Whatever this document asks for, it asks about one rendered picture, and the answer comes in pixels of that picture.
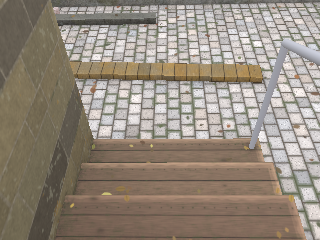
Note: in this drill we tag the stairs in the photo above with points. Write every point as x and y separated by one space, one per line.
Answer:
178 189

